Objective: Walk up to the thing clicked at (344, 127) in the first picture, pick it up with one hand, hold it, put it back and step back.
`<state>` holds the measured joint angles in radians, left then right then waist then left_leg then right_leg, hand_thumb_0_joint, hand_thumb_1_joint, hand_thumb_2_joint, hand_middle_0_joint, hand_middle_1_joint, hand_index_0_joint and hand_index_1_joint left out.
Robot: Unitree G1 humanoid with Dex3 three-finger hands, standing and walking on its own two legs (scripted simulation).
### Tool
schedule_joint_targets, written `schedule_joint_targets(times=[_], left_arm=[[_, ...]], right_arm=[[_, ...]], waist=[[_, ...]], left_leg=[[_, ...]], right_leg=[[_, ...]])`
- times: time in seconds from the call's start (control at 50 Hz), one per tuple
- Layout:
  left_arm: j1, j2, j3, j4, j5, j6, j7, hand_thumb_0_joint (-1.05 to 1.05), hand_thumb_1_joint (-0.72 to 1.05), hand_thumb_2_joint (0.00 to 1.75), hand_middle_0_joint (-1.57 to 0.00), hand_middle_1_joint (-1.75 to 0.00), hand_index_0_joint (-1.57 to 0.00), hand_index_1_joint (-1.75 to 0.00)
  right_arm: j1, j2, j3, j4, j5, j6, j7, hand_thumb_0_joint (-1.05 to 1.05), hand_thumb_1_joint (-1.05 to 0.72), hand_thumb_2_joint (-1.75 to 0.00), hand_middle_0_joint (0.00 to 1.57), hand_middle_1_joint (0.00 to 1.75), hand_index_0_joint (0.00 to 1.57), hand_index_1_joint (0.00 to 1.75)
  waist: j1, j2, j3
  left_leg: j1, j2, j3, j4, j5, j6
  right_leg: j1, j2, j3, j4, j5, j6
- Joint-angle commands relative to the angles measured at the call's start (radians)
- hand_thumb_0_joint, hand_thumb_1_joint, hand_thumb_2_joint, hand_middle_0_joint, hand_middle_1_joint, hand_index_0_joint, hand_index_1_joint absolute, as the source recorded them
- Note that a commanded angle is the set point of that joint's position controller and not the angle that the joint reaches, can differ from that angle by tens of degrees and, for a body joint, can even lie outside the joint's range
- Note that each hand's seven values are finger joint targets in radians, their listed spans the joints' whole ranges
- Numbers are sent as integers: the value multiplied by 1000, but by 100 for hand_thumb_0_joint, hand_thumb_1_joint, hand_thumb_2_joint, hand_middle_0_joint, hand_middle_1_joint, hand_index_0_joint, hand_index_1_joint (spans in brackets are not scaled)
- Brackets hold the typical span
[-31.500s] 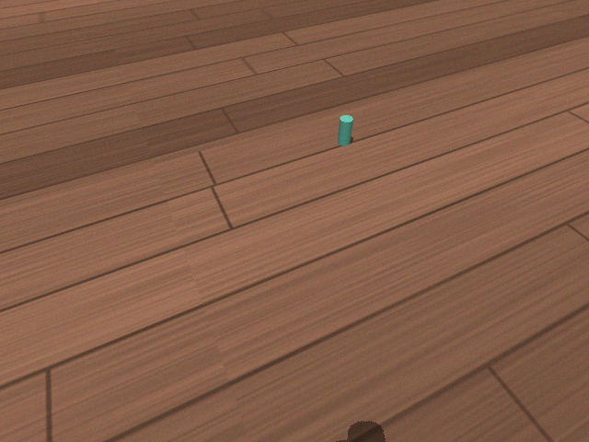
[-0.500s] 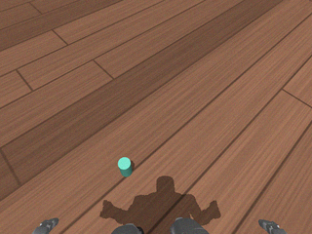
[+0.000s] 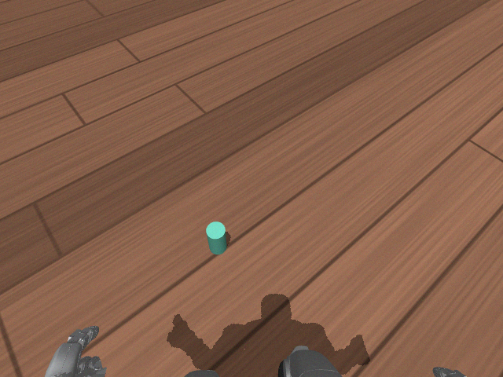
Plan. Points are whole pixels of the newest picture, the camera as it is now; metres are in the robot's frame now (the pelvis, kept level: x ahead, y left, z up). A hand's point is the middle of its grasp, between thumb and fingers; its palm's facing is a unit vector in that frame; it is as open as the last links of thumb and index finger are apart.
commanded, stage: step back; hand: left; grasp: from the side
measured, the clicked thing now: (216, 238) +0.63 +0.13 -0.67
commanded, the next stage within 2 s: none
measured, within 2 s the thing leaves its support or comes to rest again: neither
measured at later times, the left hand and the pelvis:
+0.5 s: hand out of the picture -0.07 +0.23 -0.13, palm faces -0.06 -0.91 -0.40, open 7.4 cm; pelvis -0.16 -0.03 +0.01, yaw -4 degrees
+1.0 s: hand out of the picture -0.25 +0.22 -0.15, palm faces -0.06 -0.92 -0.38, open 7.4 cm; pelvis -0.35 -0.06 +0.00, yaw -4 degrees
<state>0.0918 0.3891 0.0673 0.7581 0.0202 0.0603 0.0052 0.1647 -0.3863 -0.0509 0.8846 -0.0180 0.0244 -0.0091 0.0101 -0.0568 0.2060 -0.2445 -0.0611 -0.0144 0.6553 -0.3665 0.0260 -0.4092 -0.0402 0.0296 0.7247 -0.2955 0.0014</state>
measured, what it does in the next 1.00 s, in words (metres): walks backwards: right foot, then left foot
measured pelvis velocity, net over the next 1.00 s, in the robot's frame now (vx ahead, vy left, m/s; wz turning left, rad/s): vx -0.35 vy -0.06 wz -0.07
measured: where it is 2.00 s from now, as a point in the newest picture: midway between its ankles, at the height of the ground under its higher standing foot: outside the picture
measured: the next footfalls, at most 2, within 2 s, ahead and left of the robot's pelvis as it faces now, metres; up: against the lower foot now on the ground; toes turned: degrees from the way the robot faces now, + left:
right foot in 0.36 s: -0.12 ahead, -0.16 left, +0.00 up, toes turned -2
left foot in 0.66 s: -0.19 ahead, +0.08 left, +0.00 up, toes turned -1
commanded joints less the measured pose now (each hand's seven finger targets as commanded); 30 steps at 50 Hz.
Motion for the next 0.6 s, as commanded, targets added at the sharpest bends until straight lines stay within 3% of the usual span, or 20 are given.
schedule_joint_targets(times=[0.0, 0.02, 0.04, 0.08, 0.14, 0.2, 0.22, 0.28, 0.3, 0.32, 0.34, 0.36, 0.38, 0.4, 0.42, 0.44, 0.46, 0.48, 0.54, 0.58], left_arm=[[-58, 202, 72, -80, 5, -15, 31, 0, 90, 90, -20, -30, -20, -30], [5, 184, 69, -61, -11, -14, 31, 0, 90, 90, -20, -30, -20, -30], [46, 180, 68, -44, -18, -14, 29, 0, 90, 90, -20, -30, -20, -30], [85, 190, 77, -29, -11, -17, 22, 0, 90, 90, -20, -30, -20, -30], [65, 170, 76, -44, -2, -18, 17, 0, 90, 90, -20, -30, -20, -30], [65, 167, 72, -49, -2, -24, 13, 0, 90, 90, -20, -30, -20, -30], [75, 163, 71, -45, -2, -25, 12, 0, 90, 90, -20, -30, -20, -30], [143, 164, 73, 0, -2, -25, 0, 0, 90, 90, -20, -30, -20, -30], [225, 159, 75, 35, -1, -24, -4, 0, 90, 90, -20, -30, -20, -30], [254, 168, 77, 58, 6, -28, -5, 0, 90, 90, -20, -30, -20, -30], [241, 210, 90, 48, 21, -33, -6, 0, 90, 90, -20, -30, -20, -30], [204, 310, 118, 19, 24, -36, -9, 0, 90, 90, -20, -30, -20, -30], [121, 387, 125, -20, 26, -33, -4, 0, 90, 90, -20, -30, -20, -30], [50, 348, 112, -47, 19, -40, 2, 0, 90, 90, -20, -30, -20, -30], [-26, 283, 93, -60, 14, -45, 9, 0, 90, 90, -20, -30, -20, -30], [-54, 244, 84, -54, 20, -43, 12, 0, 90, 90, -20, -30, -20, -30], [-62, 246, 88, -63, 27, -43, 15, 0, 90, 90, -20, -30, -20, -30], [-29, 236, 85, -66, 28, -42, 16, 0, 90, 90, -20, -30, -20, -30], [33, 231, 80, -61, 30, -34, 23, 0, 90, 90, -20, -30, -20, -30], [40, 233, 75, -66, 23, -26, 25, 0, 90, 90, -20, -30, -20, -30]], right_arm=[[17, -335, -92, -95, -16, -38, -13, 0, -90, -90, 20, 30, 20, 30], [-40, -290, -73, -105, -13, -37, -20, 0, -90, -90, 20, 30, 20, 30], [-61, -264, -64, -111, -16, -35, -26, 0, -90, -90, 20, 30, 20, 30], [-51, -240, -62, -116, -12, -35, -29, 0, -90, -90, 20, 30, 20, 30], [8, -230, -64, -124, -14, -34, -30, 0, -90, -90, 20, 30, 20, 30], [34, -244, -69, -133, -14, -29, -29, 0, -90, -90, 20, 30, 20, 30], [21, -257, -71, -141, -16, -26, -29, 0, -90, -90, 20, 30, 20, 30], [-21, -284, -77, -158, -12, -12, -21, 0, -90, -90, 20, 30, 20, 30], [-63, -297, -79, -166, -6, -6, -20, 0, -90, -90, 20, 30, 20, 30], [-70, -280, -75, -163, -2, 1, -19, 0, -90, -90, 20, 30, 20, 30], [-49, -240, -63, -165, 3, 3, -18, 0, -90, -90, 20, 30, 20, 30], [-64, -179, -49, -188, 14, -2, -22, 0, -90, -90, 20, 30, 20, 30], [-98, -202, -61, -184, 6, 0, -39, 0, -90, -90, 20, 30, 20, 30], [-72, -230, -68, -163, 10, 3, -37, 0, -90, -90, 20, 30, 20, 30], [-18, -226, -64, -136, 17, -1, -33, 0, -90, -90, 20, 30, 20, 30], [9, -209, -58, -115, 20, -5, -29, 0, -90, -90, 20, 30, 20, 30], [30, -198, -53, -115, 19, -9, -29, 0, -90, -90, 20, 30, 20, 30], [30, -194, -47, -113, 14, -16, -29, 0, -90, -90, 20, 30, 20, 30], [19, -177, -41, -119, 7, -18, -28, 0, -90, -90, 20, 30, 20, 30], [41, -168, -44, -114, -1, -22, -25, 0, -90, -90, 20, 30, 20, 30]], waist=[[-64, 198, -236], [-16, 151, -247], [7, 150, -231], [11, 163, -227], [-36, 188, -229], [-56, 206, -271], [-52, 235, -284], [-22, 279, -314], [21, 288, -328], [29, 252, -328], [22, 149, -303], [33, -126, -242], [68, -251, -192], [23, -172, -152], [-19, -71, -146], [-40, -58, -149], [-39, -112, -162], [-14, -115, -176], [23, -145, -208], [17, -168, -234]], left_leg=[[-20, 449, -474, -281, 578, 282], [52, 386, -355, -235, 655, 246], [48, 343, -284, -207, 672, 210], [86, 314, -240, -176, 671, 210], [160, 315, -239, -169, 664, 224], [211, 313, -226, -145, 653, 231], [194, 328, -239, -147, 628, 227], [76, 301, -218, -163, 459, 184], [8, 307, -213, -151, 392, 161], [-58, 268, -192, -122, 307, 117], [-195, 201, -163, -47, 159, 58], [-379, -1, -77, 158, -89, -12], [-285, -19, -94, 410, -252, -39], [-233, 3, -166, 525, -208, -41], [-230, -26, -177, 555, -144, -31], [-233, -52, -144, 546, -109, -26], [-200, -47, -114, 554, -103, -31], [-206, -42, -93, 498, -114, -37], [-228, -8, -49, 269, -161, -40], [-169, 33, -9, 52, -121, -27]], right_leg=[[-30, 132, 187, 475, -334, -18], [-85, 140, 200, 531, -286, -27], [-101, 142, 189, 556, -260, -25], [-98, 134, 160, 548, -222, -3], [-107, 125, 129, 441, -235, 29], [-71, 101, 86, 264, -231, 35], [-31, 79, 62, 183, -227, 29], [131, 68, -2, -35, -141, -1], [222, 58, -27, -166, -46, -21], [286, 62, -28, -250, 6, -40], [330, -9, 111, -294, -35, -69], [301, -214, 398, -364, -19, -168], [22, -396, 560, -444, -17, -319], [-70, -378, 502, -441, -3, -314], [-28, -278, 337, -362, 151, -269], [11, -196, 214, -308, 248, -216], [11, -189, 181, -289, 276, -208], [71, -167, 156, -262, 318, -202], [247, -189, 169, -222, 414, -204], [295, -198, 186, -173, 432, -191]])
